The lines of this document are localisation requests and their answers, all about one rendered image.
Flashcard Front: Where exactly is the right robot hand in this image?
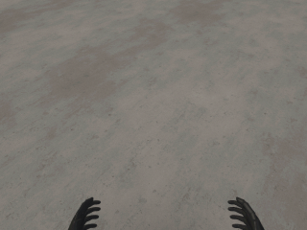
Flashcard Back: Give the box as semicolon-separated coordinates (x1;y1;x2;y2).
227;196;265;230

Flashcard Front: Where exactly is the left robot hand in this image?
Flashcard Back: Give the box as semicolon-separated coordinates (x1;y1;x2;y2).
68;197;101;230

